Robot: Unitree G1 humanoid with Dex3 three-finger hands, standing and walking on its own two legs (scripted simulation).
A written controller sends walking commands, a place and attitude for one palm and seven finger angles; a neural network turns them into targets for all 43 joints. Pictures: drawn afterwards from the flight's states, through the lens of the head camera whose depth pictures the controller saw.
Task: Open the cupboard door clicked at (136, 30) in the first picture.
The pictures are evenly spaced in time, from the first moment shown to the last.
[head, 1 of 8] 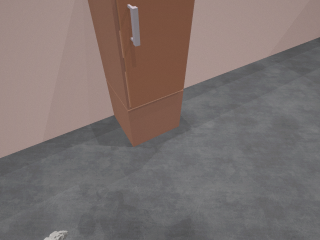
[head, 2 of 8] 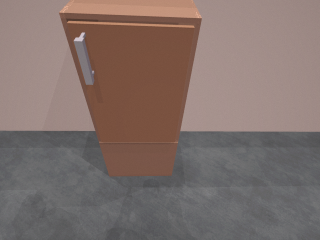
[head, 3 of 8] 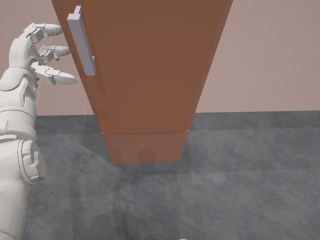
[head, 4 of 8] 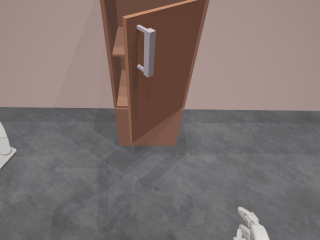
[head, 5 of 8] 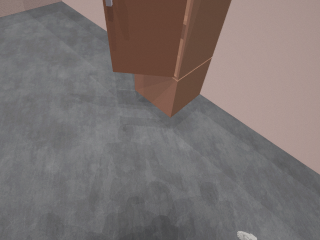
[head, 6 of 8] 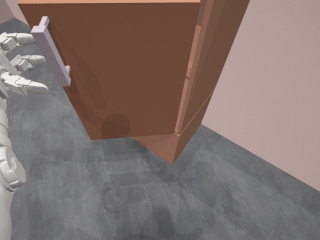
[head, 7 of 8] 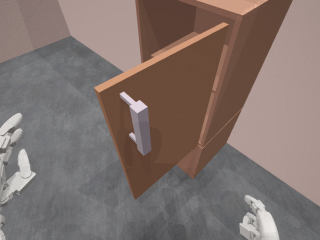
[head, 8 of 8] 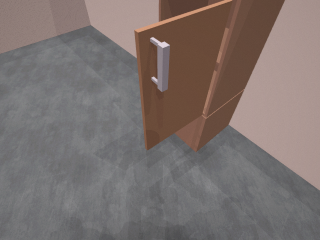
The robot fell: no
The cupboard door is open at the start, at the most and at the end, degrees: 0 87 87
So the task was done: yes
